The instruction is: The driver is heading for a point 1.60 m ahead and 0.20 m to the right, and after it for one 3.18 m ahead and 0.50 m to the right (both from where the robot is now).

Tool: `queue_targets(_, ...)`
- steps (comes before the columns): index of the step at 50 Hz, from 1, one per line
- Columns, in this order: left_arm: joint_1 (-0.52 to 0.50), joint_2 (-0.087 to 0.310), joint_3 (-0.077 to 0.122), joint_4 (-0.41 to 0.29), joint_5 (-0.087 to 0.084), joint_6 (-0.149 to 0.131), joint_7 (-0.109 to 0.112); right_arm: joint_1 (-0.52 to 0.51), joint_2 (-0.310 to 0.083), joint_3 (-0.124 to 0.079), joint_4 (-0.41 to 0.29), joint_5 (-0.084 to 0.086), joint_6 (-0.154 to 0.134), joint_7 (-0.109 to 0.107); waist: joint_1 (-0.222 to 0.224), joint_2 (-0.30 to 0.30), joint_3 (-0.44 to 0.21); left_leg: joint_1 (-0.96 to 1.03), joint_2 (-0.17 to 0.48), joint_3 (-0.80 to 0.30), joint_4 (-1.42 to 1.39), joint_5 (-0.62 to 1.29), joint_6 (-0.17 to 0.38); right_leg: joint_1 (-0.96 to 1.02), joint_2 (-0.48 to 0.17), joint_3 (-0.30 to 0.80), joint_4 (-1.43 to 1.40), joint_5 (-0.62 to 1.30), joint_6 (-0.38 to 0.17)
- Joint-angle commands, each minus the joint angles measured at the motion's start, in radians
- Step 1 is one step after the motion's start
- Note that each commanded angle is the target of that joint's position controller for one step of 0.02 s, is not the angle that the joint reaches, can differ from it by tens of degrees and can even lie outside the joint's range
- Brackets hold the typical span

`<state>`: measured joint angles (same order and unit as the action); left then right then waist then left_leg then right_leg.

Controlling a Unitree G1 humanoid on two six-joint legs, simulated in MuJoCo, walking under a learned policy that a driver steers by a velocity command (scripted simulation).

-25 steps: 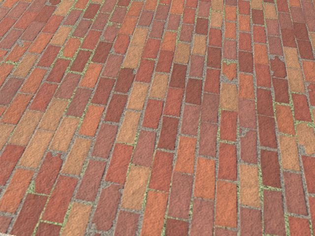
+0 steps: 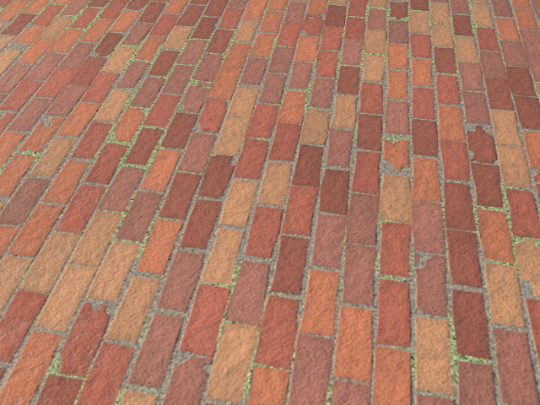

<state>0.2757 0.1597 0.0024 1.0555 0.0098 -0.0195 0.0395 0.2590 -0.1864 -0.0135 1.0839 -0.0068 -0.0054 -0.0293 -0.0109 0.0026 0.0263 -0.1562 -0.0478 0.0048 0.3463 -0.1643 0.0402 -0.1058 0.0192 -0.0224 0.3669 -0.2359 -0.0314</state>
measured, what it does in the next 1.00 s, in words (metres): walks ahead: left foot, then right foot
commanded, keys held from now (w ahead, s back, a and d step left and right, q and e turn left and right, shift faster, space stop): no key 0.06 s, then w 0.60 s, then w+e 0.20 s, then e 0.14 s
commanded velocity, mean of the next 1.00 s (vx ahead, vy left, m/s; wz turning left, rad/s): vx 0.34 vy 0.00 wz -0.09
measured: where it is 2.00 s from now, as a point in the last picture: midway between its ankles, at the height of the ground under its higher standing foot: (284, 347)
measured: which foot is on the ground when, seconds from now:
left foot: down 0.00-0.14, up 0.16-0.40, down 0.42-0.90, up 0.92-1.00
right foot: down 0.00-0.42, up 0.44-0.90, down 0.92-1.00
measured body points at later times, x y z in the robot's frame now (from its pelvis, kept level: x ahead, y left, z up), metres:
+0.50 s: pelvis +0.11 +0.05 -0.01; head +0.12 +0.07 +0.44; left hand +0.07 +0.29 -0.17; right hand +0.15 -0.21 -0.15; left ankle +0.12 +0.13 -0.75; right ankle +0.00 -0.08 -0.69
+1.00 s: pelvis +0.37 +0.03 -0.03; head +0.41 +0.02 +0.42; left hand +0.53 +0.26 -0.16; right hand +0.32 -0.21 -0.18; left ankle +0.19 +0.14 -0.63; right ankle +0.45 -0.02 -0.75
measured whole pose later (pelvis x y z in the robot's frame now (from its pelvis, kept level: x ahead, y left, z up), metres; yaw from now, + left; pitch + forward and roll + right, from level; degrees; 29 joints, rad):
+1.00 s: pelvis +0.37 +0.03 -0.03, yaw -8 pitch +0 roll -1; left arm 0.10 0.22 0.06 0.93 0.02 -0.06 -0.02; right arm 0.35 -0.18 -0.03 1.02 -0.01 -0.09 -0.03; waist -0.01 0.01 0.09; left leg -0.22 -0.01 0.05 1.24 -0.44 0.03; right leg -0.43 0.11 -0.11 0.58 -0.17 -0.17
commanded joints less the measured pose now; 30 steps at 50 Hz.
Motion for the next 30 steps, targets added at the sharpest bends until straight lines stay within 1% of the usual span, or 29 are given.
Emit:
queue_targets(1, 0.054, 0.093, 0.013, -0.002, 0.000, -0.006, 0.004, 0.038, -0.067, -0.007, 0.002, 0.000, -0.005, -0.006, 0.003, -0.008, 0.025, 0.021, 0.118, -0.112, -0.039, 0.110, 0.012, -0.048, -0.131, 0.119, -0.075, 0.154, -0.028)
queue_targets(3, 0.057, 0.088, 0.010, 0.008, 0.000, -0.005, 0.004, 0.043, -0.065, -0.004, 0.015, 0.001, -0.003, -0.007, 0.003, -0.008, 0.027, 0.021, 0.119, -0.111, -0.037, 0.111, 0.010, -0.046, -0.129, 0.118, -0.075, 0.157, -0.030)
queue_targets(4, 0.070, 0.086, 0.009, 0.016, 0.001, -0.004, 0.004, 0.051, -0.061, -0.002, 0.023, 0.000, -0.002, -0.008, 0.006, -0.011, 0.009, 0.025, 0.109, -0.103, -0.035, 0.046, 0.011, -0.038, -0.120, 0.118, -0.087, 0.064, -0.034)
queue_targets(5, 0.082, 0.103, 0.016, 0.022, 0.003, -0.001, 0.003, 0.049, -0.067, -0.004, 0.025, -0.003, 0.000, -0.007, 0.011, -0.025, 0.019, 0.001, 0.084, -0.083, -0.002, -0.053, 0.017, -0.043, -0.109, 0.125, -0.095, -0.073, -0.046)
queue_targets(6, 0.096, 0.130, 0.028, 0.025, 0.004, 0.005, 0.001, 0.047, -0.074, -0.009, 0.021, -0.006, 0.003, -0.005, 0.019, -0.058, 0.036, -0.050, 0.046, -0.047, 0.061, -0.192, 0.028, -0.052, -0.113, 0.157, -0.109, -0.260, -0.072)
queue_targets(7, 0.119, 0.151, 0.038, 0.028, 0.005, 0.012, -0.001, 0.029, -0.073, -0.012, 0.009, -0.014, 0.004, 0.001, 0.033, -0.099, 0.078, -0.143, 0.017, -0.017, 0.134, -0.290, 0.032, -0.060, -0.153, 0.230, -0.153, -0.434, -0.108)
queue_targets(8, 0.155, 0.165, 0.047, 0.035, 0.004, 0.016, -0.003, -0.001, -0.062, -0.010, -0.010, -0.022, 0.003, 0.009, 0.050, -0.129, 0.128, -0.240, 0.001, 0.021, 0.222, -0.312, 0.033, -0.058, -0.222, 0.321, -0.217, -0.560, -0.150)
queue_targets(9, 0.174, 0.171, 0.053, 0.043, 0.004, 0.016, -0.004, -0.027, -0.042, -0.006, -0.030, -0.034, -0.003, 0.017, 0.060, -0.149, 0.174, -0.299, 0.023, 0.049, 0.305, -0.284, 0.032, -0.066, -0.293, 0.398, -0.260, -0.598, -0.192)
queue_targets(10, 0.186, 0.161, 0.055, 0.047, 0.009, 0.011, -0.006, -0.053, -0.046, -0.008, -0.050, -0.035, -0.011, 0.023, 0.065, -0.141, 0.198, -0.356, 0.055, 0.037, 0.383, -0.273, 0.034, -0.064, -0.335, 0.444, -0.288, -0.563, -0.221)
queue_targets(11, 0.190, 0.158, 0.057, 0.047, 0.016, 0.003, -0.008, -0.069, -0.059, -0.013, -0.066, -0.032, -0.020, 0.028, 0.061, -0.117, 0.197, -0.414, 0.076, 0.018, 0.444, -0.281, 0.036, -0.029, -0.350, 0.453, -0.295, -0.498, -0.235)
queue_targets(12, 0.182, 0.160, 0.059, 0.045, 0.019, -0.007, -0.011, -0.070, -0.067, -0.018, -0.074, -0.030, -0.030, 0.033, 0.050, -0.095, 0.183, -0.450, 0.093, 0.007, 0.472, -0.274, 0.034, 0.013, -0.345, 0.432, -0.286, -0.424, -0.235)
queue_targets(13, 0.170, 0.157, 0.060, 0.040, 0.017, -0.016, -0.012, -0.069, -0.071, -0.022, -0.079, -0.027, -0.040, 0.039, 0.039, -0.079, 0.163, -0.452, 0.102, 0.007, 0.459, -0.256, 0.030, 0.039, -0.325, 0.388, -0.273, -0.354, -0.222)
queue_targets(14, 0.160, 0.157, 0.061, 0.036, 0.014, -0.024, -0.014, -0.075, -0.069, -0.024, -0.087, -0.023, -0.048, 0.044, 0.034, -0.078, 0.145, -0.425, 0.101, 0.018, 0.425, -0.235, 0.025, 0.043, -0.298, 0.339, -0.261, -0.292, -0.206)
queue_targets(17, 0.154, 0.164, 0.065, 0.036, 0.012, -0.039, -0.017, -0.088, -0.058, -0.030, -0.112, -0.013, -0.056, 0.053, 0.025, -0.109, 0.120, -0.275, 0.077, 0.063, 0.303, -0.180, 0.021, -0.025, -0.252, 0.238, -0.220, -0.181, -0.183)
queue_targets(18, 0.139, 0.169, 0.067, 0.033, 0.008, -0.041, -0.019, -0.055, -0.051, -0.031, -0.108, -0.010, -0.057, 0.053, 0.004, -0.109, 0.115, -0.180, 0.062, 0.086, 0.243, -0.136, 0.023, -0.083, -0.239, 0.208, -0.194, -0.164, -0.173)
queue_targets(19, 0.119, 0.172, 0.068, 0.029, 0.003, -0.042, -0.022, 0.013, -0.045, -0.034, -0.087, -0.008, -0.058, 0.051, -0.031, -0.094, 0.107, -0.048, 0.037, 0.113, 0.179, -0.084, 0.024, -0.162, -0.217, 0.173, -0.141, -0.150, -0.160)
queue_targets(20, 0.116, 0.167, 0.066, 0.025, 0.005, -0.045, -0.024, 0.106, -0.061, -0.045, -0.055, -0.009, -0.061, 0.046, -0.066, -0.063, 0.084, 0.098, 0.011, 0.113, 0.139, -0.096, 0.026, -0.240, -0.185, 0.141, -0.053, -0.112, -0.142)
queue_targets(21, 0.103, 0.134, 0.055, 0.014, 0.011, -0.053, -0.029, 0.240, -0.112, -0.064, -0.019, -0.015, -0.070, 0.035, -0.123, 0.032, 0.033, 0.264, 0.081, 0.001, 0.068, -0.173, 0.043, -0.332, -0.126, 0.068, 0.148, -0.049, -0.110)
queue_targets(22, 0.082, 0.047, 0.030, -0.041, 0.001, -0.060, -0.040, 0.375, -0.228, -0.091, -0.002, -0.024, -0.075, 0.023, -0.156, 0.316, -0.027, 0.379, 0.358, -0.454, -0.153, -0.495, 0.132, -0.523, 0.012, -0.079, 0.516, -0.195, -0.048)
queue_targets(23, 0.047, 0.123, 0.052, -0.064, 0.024, -0.056, -0.045, 0.384, -0.213, -0.085, 0.020, -0.019, -0.061, 0.024, -0.124, 0.267, 0.003, 0.302, 0.441, -0.676, -0.237, -0.578, 0.194, -0.606, 0.022, -0.003, 0.729, -0.307, -0.064)
queue_targets(24, 0.010, 0.131, 0.057, -0.073, 0.030, -0.053, -0.053, 0.247, -0.175, -0.072, -0.024, -0.019, -0.059, 0.026, -0.058, 0.117, 0.083, 0.209, 0.418, -0.573, -0.215, -0.570, 0.185, -0.640, -0.051, 0.045, 0.802, -0.214, -0.081)
queue_targets(25, 0.006, 0.109, 0.052, -0.067, 0.023, -0.057, -0.063, 0.162, -0.144, -0.064, -0.056, -0.016, -0.066, 0.032, -0.028, 0.051, 0.102, 0.137, 0.375, -0.473, -0.220, -0.451, 0.169, -0.612, -0.082, 0.056, 0.791, -0.115, -0.081)
queue_targets(26, 0.016, 0.092, 0.051, -0.060, 0.018, -0.060, -0.069, 0.124, -0.129, -0.057, -0.069, -0.013, -0.074, 0.031, 0.002, 0.035, 0.096, 0.102, 0.334, -0.382, -0.233, -0.326, 0.150, -0.570, -0.104, 0.054, 0.756, -0.053, -0.074)
queue_targets(27, 0.027, 0.093, 0.053, -0.055, 0.025, -0.054, -0.072, 0.119, -0.101, -0.046, -0.066, -0.011, -0.084, 0.028, 0.018, 0.040, 0.085, 0.092, 0.302, -0.310, -0.237, -0.209, 0.137, -0.540, -0.114, 0.046, 0.728, -0.023, -0.060)
queue_targets(28, 0.034, 0.092, 0.054, -0.050, 0.028, -0.046, -0.074, 0.136, -0.089, -0.040, -0.057, -0.011, -0.090, 0.025, 0.024, 0.048, 0.069, 0.100, 0.279, -0.252, -0.234, -0.104, 0.131, -0.525, -0.112, 0.030, 0.716, 0.001, -0.048)
queue_targets(30, -0.008, 0.097, 0.057, -0.066, 0.026, -0.033, -0.076, 0.196, -0.086, -0.035, -0.032, -0.007, -0.100, 0.020, 0.023, 0.054, 0.068, 0.136, 0.263, -0.182, -0.226, 0.082, 0.136, -0.562, -0.109, 0.003, 0.690, 0.034, -0.029)
Next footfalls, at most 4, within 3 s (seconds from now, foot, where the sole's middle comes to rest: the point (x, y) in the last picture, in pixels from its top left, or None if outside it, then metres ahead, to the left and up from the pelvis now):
0.42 left None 0.16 0.13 -0.78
0.92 right None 0.49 -0.03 -0.78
1.56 left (233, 375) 0.61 0.13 -0.78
2.04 right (337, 295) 0.84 -0.16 -0.78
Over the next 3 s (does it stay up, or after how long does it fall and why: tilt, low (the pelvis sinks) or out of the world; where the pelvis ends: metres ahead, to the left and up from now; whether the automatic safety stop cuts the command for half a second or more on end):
stays up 1.21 -0.15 0.00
